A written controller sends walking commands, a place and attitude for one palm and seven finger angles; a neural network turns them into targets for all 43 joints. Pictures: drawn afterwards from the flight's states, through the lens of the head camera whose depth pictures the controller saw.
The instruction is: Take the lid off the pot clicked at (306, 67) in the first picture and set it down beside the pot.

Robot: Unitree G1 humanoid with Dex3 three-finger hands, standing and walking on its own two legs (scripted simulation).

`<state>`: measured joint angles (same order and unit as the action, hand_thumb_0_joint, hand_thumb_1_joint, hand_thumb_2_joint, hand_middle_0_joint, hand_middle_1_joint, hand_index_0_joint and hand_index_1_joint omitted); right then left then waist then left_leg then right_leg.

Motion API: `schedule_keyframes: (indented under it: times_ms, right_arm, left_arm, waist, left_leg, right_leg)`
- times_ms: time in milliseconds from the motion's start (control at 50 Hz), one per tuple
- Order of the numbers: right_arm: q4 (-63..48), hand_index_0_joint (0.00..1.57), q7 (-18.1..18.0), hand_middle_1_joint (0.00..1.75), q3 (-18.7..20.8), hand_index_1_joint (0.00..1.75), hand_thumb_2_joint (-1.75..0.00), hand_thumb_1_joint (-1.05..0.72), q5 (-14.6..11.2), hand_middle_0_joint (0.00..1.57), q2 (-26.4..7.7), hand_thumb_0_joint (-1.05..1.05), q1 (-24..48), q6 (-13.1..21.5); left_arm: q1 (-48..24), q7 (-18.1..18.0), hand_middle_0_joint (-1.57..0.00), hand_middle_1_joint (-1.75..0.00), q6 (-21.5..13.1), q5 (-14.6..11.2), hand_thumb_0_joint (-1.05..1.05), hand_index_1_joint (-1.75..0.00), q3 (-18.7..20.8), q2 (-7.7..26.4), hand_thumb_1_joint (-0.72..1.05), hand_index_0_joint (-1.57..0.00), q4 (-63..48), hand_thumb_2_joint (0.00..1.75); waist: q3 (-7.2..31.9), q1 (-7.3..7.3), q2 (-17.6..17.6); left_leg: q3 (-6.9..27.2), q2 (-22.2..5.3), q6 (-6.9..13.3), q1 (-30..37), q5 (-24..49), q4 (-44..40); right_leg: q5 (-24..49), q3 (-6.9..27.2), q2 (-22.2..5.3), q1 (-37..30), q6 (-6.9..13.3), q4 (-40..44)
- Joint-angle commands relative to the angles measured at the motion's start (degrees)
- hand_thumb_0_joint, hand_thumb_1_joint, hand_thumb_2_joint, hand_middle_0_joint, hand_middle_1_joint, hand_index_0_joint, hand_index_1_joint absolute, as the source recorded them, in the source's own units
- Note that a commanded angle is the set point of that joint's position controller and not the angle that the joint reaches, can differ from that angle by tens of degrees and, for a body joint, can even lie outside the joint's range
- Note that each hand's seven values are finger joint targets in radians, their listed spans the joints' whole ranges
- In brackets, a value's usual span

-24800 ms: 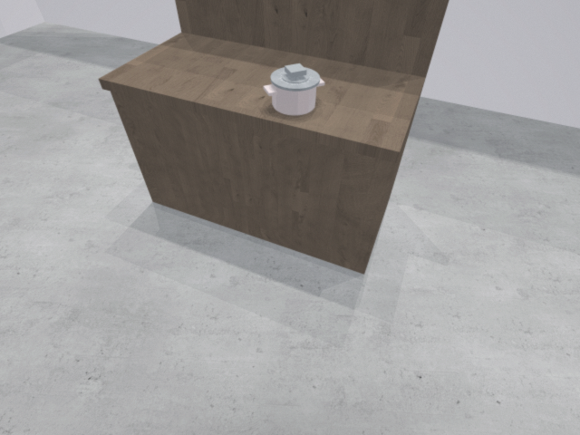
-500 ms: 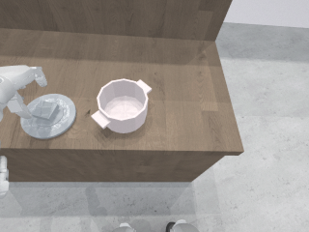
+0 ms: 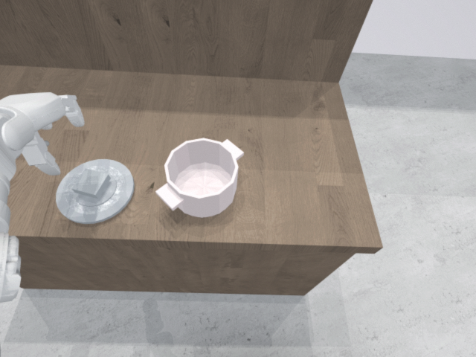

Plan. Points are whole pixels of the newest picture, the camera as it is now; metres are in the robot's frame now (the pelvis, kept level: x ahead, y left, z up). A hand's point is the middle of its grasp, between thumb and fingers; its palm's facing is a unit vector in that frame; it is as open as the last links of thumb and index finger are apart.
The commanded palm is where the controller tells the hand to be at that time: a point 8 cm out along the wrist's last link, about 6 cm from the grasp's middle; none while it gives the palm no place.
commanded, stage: raise the empty hand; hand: left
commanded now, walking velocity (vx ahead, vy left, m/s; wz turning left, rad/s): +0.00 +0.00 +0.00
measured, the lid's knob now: (91, 183) +0.46 +0.30 -0.06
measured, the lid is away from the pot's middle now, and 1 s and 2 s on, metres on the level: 0.23 0.23 0.23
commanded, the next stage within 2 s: draw the hand back to the body in 0.22 s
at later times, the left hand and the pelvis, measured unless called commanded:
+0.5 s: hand (35, 139) +0.44 +0.32 +0.10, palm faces -0.40 -0.09 -0.91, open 10.9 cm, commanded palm +0.43 +0.31 +0.15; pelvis +0.01 +0.00 +0.01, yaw +0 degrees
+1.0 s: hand (57, 149) +0.40 +0.26 +0.13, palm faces +0.22 -0.87 -0.45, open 10.9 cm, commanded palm +0.35 +0.30 +0.16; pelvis +0.01 -0.01 +0.02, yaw +1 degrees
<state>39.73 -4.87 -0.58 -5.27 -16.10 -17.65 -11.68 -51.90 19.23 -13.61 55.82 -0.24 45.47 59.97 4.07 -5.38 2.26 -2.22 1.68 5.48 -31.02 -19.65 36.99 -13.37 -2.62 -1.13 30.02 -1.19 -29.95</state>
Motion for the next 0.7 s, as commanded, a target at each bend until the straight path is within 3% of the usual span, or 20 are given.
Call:
schedule_keyframes:
  times_ms: [0,40,100,140,200,240,300,340,380,400,480,560,580,600,660,680]
  right_arm:
    - [-3.7,0.2,-0.8,0.3,3.1,0.3,-0.9,-0.9,0.6,0.2,-10.6,0.0,-5.8,1.2]
    - [-3.9,0.2,-0.8,0.3,3.2,0.3,-0.9,-0.9,0.5,0.2,-10.6,0.0,-5.3,1.2]
    - [-4.5,0.2,-0.5,0.3,3.7,0.3,-0.9,-0.9,1.0,0.2,-10.1,0.0,-4.9,1.2]
    - [-4.1,0.2,-0.3,0.3,3.3,0.3,-0.9,-0.9,0.6,0.2,-10.3,0.0,-4.7,1.0]
    - [-4.0,0.2,0.1,0.3,3.1,0.3,-0.9,-0.9,0.3,0.2,-11.0,0.0,-4.4,0.9]
    - [-4.0,0.2,0.0,0.3,3.6,0.3,-0.9,-0.9,0.4,0.2,-10.7,0.0,-4.5,0.7]
    - [-4.2,0.2,-0.5,0.3,3.7,0.3,-0.9,-0.9,1.0,0.2,-10.5,0.0,-5.0,0.8]
    - [-4.6,0.2,-0.9,0.3,3.4,0.3,-0.9,-0.9,0.9,0.2,-10.5,0.0,-4.5,1.0]
    - [-5.1,0.2,-0.6,0.3,3.5,0.3,-0.9,-0.9,1.1,0.2,-10.5,0.0,-3.8,0.9]
    - [-5.3,0.2,-0.3,0.3,3.3,0.3,-0.9,-0.9,1.2,0.2,-10.1,0.0,-3.2,1.0]
    - [-6.7,0.2,1.4,0.3,3.9,0.3,-0.9,-0.9,1.2,0.2,-9.5,0.0,-1.0,0.4]
    - [-8.0,0.2,1.7,0.3,3.9,0.3,-0.9,-0.9,1.2,0.2,-9.5,0.0,0.1,-0.4]
    - [-8.1,0.2,1.6,0.3,4.0,0.3,-0.9,-0.9,1.3,0.2,-9.8,0.0,0.8,-0.3]
    - [-8.1,0.2,1.7,0.3,3.9,0.3,-0.9,-0.9,1.4,0.2,-9.5,0.0,0.9,-0.2]
    - [-8.5,0.2,1.8,0.3,3.9,0.3,-0.9,-0.9,1.2,0.2,-9.0,0.0,2.2,-0.2]
    - [-8.5,0.2,2.0,0.3,3.9,0.3,-0.9,-0.9,1.2,0.2,-9.3,0.0,2.8,-0.1]
  left_arm:
    - [-25.5,-1.9,-0.28,-0.99,1.0,-1.2,0.0,-0.99,5.1,19.3,0.11,-0.28,-9.3,0.4]
    - [-26.5,-1.8,-0.28,-0.99,1.1,-0.8,0.0,-0.99,5.4,20.1,0.11,-0.28,-10.7,0.4]
    - [-27.6,-1.5,-0.28,-0.99,0.6,-0.8,0.0,-0.99,5.6,19.6,0.11,-0.28,-15.4,0.4]
    - [-22.5,-0.8,-0.28,-0.99,0.9,-1.8,0.0,-0.99,3.6,16.2,0.11,-0.28,-8.4,0.4]
    - [-22.1,0.2,-0.28,-0.99,1.8,-2.4,0.0,-0.99,1.4,14.6,0.11,-0.28,-4.8,0.4]
    - [-27.6,0.2,-0.28,-0.99,1.7,-1.5,0.0,-0.99,0.4,14.4,0.11,-0.28,-10.6,0.4]
    - [-30.1,-0.5,-0.28,-0.99,0.3,-1.1,0.0,-0.99,4.5,19.4,0.11,-0.28,-15.4,0.4]
    - [-25.0,-0.9,-0.28,-0.99,-0.6,-2.0,0.0,-0.99,8.9,23.0,0.11,-0.28,-13.3,0.4]
    - [-22.1,-1.6,-0.28,-0.99,-1.1,-2.4,0.0,-0.99,11.0,24.5,0.11,-0.28,-13.7,0.4]
    - [-19.8,-1.5,-0.28,-0.99,-0.9,-2.2,0.0,-0.99,8.9,21.4,0.11,-0.28,-12.0,0.4]
    - [-16.0,-1.3,-0.28,-0.99,-0.8,-2.1,0.0,-0.99,5.1,15.4,0.11,-0.28,-17.3,0.4]
    - [-12.8,-1.3,-0.28,-0.99,-0.8,-4.1,0.0,-0.99,10.2,20.1,0.11,-0.28,-22.1,0.4]
    - [-13.9,-1.2,-0.28,-0.99,-0.9,-4.7,0.0,-0.99,10.6,20.7,0.11,-0.28,-24.1,0.4]
    - [-14.0,-1.3,-0.28,-0.99,-0.7,-4.9,0.0,-0.99,10.8,20.7,0.11,-0.28,-25.6,0.4]
    - [-9.7,-1.6,-0.28,-0.99,-0.4,-5.4,0.0,-0.99,10.3,18.3,0.11,-0.28,-26.0,0.4]
    - [-9.8,-1.6,-0.28,-0.99,-0.5,-5.5,0.0,-0.99,10.7,19.0,0.11,-0.28,-27.9,0.4]
  waist:
    - [22.0,-0.06,5.1]
    - [22.2,0.19,6.0]
    - [26.2,0.37,8.7]
    - [20.9,-0.06,4.1]
    - [15.9,-0.43,2.0]
    - [19.2,-0.53,4.9]
    - [25.0,-0.24,7.4]
    - [25.8,0.75,4.7]
    - [25.5,1.54,6.1]
    - [23.5,1.4,5.9]
    - [20.9,1.84,8.6]
    - [23.8,2.42,4.9]
    - [23.2,2.34,6.4]
    - [24.0,2.28,6.3]
    - [21.2,2.52,5.8]
    - [21.0,2.67,6.4]
  left_leg:
    - [5.2,-2.3,-2.9,20.3,30.7,-3.9]
    - [5.4,-2.4,-3.1,21.1,31.5,-4.2]
    - [6.3,-2.8,-3.9,26.8,40.1,-3.9]
    - [5.8,-2.9,-3.4,23.1,36.6,-4.0]
    - [4.8,-2.5,-2.7,18.7,29.1,-5.3]
    - [5.3,-2.6,-3.0,22.0,31.1,-5.4]
    - [6.1,-2.6,-3.5,26.5,37.2,-4.7]
    - [5.7,-2.3,-2.7,24.5,36.6,-4.6]
    - [5.7,-2.1,-2.9,24.1,38.3,-5.1]
    - [5.7,-2.3,-3.1,23.4,38.7,-5.4]
    - [6.3,-3.0,-4.0,25.9,43.2,-5.4]
    - [6.4,-2.4,-2.6,25.9,40.1,-5.9]
    - [6.5,-2.6,-2.7,26.6,41.0,-6.3]
    - [6.8,-2.6,-2.6,27.1,41.0,-6.8]
    - [7.2,-3.0,-3.0,27.9,41.9,-7.3]
    - [7.4,-3.2,-3.3,28.4,42.7,-7.5]
  right_leg:
    - [12.8,-1.1,2.7,-4.9,4.2,1.8]
    - [13.4,-1.1,2.6,-5.3,4.3,2.2]
    - [15.6,-1.1,2.6,-6.3,4.1,2.6]
    - [14.3,-1.5,2.6,-5.1,3.8,3.0]
    - [12.2,-1.4,2.5,-4.4,3.9,3.4]
    - [12.1,-1.3,2.6,-4.1,4.2,3.5]
    - [14.5,-0.9,2.8,-6.3,4.2,3.3]
    - [16.6,-0.7,2.5,-9.7,4.0,3.1]
    - [18.1,-0.8,2.0,-10.9,4.2,3.0]
    - [17.5,-1.1,2.2,-10.2,4.1,3.2]
    - [16.5,-1.1,2.0,-7.9,4.2,4.0]
    - [17.9,-0.8,1.8,-12.6,4.0,4.3]
    - [18.1,-0.7,1.5,-12.3,4.1,4.7]
    - [17.8,-0.9,1.7,-13.1,3.9,4.9]
    - [16.2,-1.4,1.8,-11.8,3.9,5.7]
    - [16.5,-1.1,1.5,-12.0,4.0,5.9]
